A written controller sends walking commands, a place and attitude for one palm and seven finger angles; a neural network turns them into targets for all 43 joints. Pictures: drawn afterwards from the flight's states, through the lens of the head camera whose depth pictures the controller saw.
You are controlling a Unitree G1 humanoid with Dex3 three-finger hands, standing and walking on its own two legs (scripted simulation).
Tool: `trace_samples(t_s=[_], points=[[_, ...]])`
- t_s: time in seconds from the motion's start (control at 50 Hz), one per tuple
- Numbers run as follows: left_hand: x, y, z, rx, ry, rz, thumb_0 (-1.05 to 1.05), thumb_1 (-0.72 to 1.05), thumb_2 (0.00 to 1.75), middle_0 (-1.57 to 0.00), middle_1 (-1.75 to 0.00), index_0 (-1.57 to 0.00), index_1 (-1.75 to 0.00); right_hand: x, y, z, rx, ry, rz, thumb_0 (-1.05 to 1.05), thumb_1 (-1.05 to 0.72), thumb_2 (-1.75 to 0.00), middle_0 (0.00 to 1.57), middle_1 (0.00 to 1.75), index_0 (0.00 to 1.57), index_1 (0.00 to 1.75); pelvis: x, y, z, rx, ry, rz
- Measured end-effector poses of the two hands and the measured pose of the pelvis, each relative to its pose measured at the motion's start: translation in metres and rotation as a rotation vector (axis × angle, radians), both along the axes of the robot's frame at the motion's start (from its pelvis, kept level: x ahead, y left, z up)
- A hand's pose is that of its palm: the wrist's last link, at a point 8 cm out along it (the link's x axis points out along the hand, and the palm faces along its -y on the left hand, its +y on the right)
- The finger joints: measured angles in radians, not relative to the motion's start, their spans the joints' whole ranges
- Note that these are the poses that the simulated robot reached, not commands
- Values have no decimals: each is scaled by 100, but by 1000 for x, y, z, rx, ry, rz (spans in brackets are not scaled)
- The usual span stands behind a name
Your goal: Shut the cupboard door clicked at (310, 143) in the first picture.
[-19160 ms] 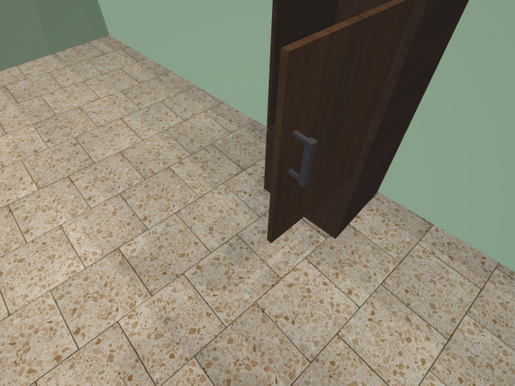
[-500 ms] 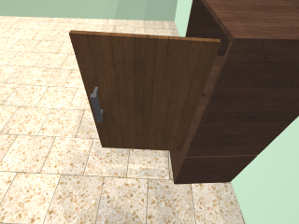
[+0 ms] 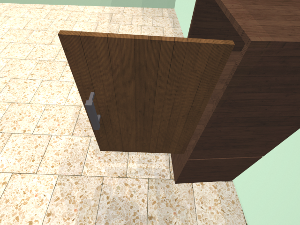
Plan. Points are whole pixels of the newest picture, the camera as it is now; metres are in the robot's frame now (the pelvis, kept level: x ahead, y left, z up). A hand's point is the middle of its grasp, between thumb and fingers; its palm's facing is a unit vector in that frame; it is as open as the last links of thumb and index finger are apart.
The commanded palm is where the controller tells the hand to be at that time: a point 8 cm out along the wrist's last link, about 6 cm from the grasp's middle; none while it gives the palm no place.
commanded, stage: come to a stop and stand still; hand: left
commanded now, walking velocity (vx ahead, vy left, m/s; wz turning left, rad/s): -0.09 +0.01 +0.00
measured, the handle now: (94, 111) +0.44 +0.21 +0.00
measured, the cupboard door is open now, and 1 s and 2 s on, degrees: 85 85 85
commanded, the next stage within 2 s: look again from close up in 0.60 s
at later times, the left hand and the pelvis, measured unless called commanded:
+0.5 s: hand out of the picture -0.03 +0.16 -0.18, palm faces -0.01 -0.98 -0.19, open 7.3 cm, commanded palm none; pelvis -0.05 -0.01 +0.00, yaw -1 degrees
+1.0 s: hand out of the picture -0.05 +0.17 -0.17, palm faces +0.01 -0.98 -0.22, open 7.4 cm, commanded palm none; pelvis -0.03 +0.00 +0.00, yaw +0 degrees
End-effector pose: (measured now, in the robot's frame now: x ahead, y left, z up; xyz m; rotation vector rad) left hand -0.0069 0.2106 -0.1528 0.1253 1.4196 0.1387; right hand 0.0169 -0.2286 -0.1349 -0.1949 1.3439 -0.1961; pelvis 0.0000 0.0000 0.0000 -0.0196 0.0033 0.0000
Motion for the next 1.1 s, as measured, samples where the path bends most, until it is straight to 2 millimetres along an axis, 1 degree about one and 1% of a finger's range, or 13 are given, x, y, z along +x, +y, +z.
trace_samples(t_s=[0.08, 0.16, 0.24, 0.32, 0.38, 0.44, 0.62, 0.7, 0.76, 0.82, 0.9, 1.0, 1.1], points=[[15, 14, 0, 42, -54, -7, 2, 92, 89, -20, -29, -20, -30, 5, -5, -3, 0, -23, 10, 1, -91, -90, 20, 30, 20, 30, -8, -4, -4, 16, -7, -3], [23, 20, 4, 74, -104, -31, 1, 92, 89, -20, -29, -19, -30, 6, -9, -9, 18, -50, 13, 0, -91, -90, 20, 30, 20, 30, -20, -7, -6, 15, -13, -14], [22, 18, 8, 73, -134, -58, 1, 92, 89, -20, -29, -19, -30, 1, -9, -8, 34, -80, 7, 0, -91, -90, 20, 30, 20, 30, -30, -9, -5, 18, -19, -15], [16, 12, 9, 52, -150, -64, 1, 91, 89, -20, -29, -19, -30, -9, -9, -4, 39, -85, 16, 0, -92, -90, 20, 30, 20, 30, -38, -9, -2, 17, -28, -17], [7, 5, 9, 32, -149, -62, 1, 91, 89, -20, -29, -19, -30, -20, -9, -2, 41, -71, 24, 0, -92, -90, 20, 30, 20, 30, -43, -8, 0, 17, -30, -16], [-7, 4, 9, 27, -127, -54, 1, 92, 89, -20, -29, -20, -30, -33, -10, 0, 42, -45, 27, 0, -92, -90, 20, 30, 20, 30, -47, -9, 1, 17, -27, -13], [-62, -2, 7, 4, 9, -22, 1, 92, 89, -20, -29, -20, -30, -68, -7, -1, 50, 56, 11, 0, -91, -90, 20, 30, 20, 30, -49, -10, 4, 16, -14, -5], [-79, -7, 6, -1, 55, -16, 1, 91, 89, -20, -29, -20, -30, -76, -4, -2, 57, 79, 7, 0, -90, -90, 20, 30, 20, 30, -48, -9, 3, 12, -14, -4], [-85, -6, 4, 2, 71, -17, 1, 91, 89, -20, -29, -20, -30, -73, -1, -6, 63, 64, 19, 0, -90, -90, 20, 30, 20, 30, -48, -7, -1, 4, -10, 3], [-83, -2, 6, 11, 66, -9, 1, 91, 89, -20, -29, -20, -30, -66, 4, -12, 77, 39, 28, 0, -90, -90, 20, 30, 20, 30, -45, -4, -3, 3, -9, 9], [-71, 4, 10, 35, 40, -4, 1, 91, 89, -20, -29, -20, -30, -52, 7, -17, 88, 12, 36, 1, -92, -90, 20, 30, 20, 30, -39, -1, -3, 11, -8, 7], [-47, 8, 13, 50, 0, -15, 1, 91, 89, -20, -29, -20, -30, -38, 3, -16, 83, -17, 37, 2, -93, -90, 20, 30, 20, 30, -31, -1, -2, 19, -6, -2], [-20, 7, 12, 46, -41, -33, 1, 91, 89, -20, -29, -20, -30, -26, -2, -11, 67, -30, 38, 1, -92, -90, 20, 30, 20, 30, -23, -4, -1, 22, -6, -8]])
